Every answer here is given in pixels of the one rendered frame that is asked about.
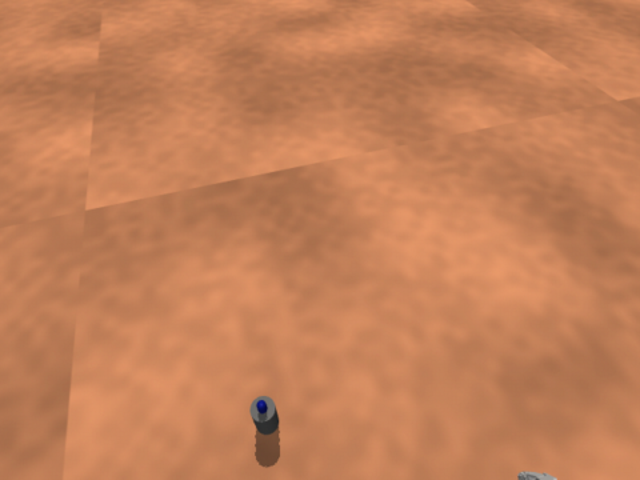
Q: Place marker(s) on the bottle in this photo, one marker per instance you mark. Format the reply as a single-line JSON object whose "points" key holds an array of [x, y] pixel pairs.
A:
{"points": [[264, 415]]}

